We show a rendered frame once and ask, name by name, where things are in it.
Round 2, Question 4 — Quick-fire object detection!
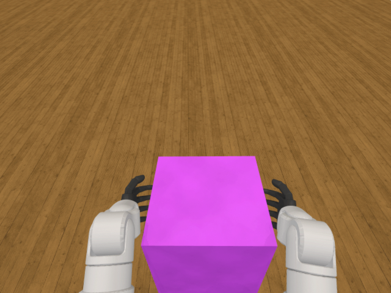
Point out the robot right hand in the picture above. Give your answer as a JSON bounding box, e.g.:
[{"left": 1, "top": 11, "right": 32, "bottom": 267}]
[{"left": 263, "top": 179, "right": 296, "bottom": 229}]

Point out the robot right forearm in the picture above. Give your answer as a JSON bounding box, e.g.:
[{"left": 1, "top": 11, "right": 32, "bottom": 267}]
[{"left": 277, "top": 206, "right": 337, "bottom": 293}]

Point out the robot left forearm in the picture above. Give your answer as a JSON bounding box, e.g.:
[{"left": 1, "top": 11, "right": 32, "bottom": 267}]
[{"left": 79, "top": 200, "right": 141, "bottom": 293}]

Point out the robot left hand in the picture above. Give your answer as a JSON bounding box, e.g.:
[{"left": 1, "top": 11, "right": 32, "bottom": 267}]
[{"left": 121, "top": 175, "right": 153, "bottom": 223}]

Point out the carton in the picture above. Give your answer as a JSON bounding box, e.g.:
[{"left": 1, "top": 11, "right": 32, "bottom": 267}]
[{"left": 141, "top": 156, "right": 277, "bottom": 293}]

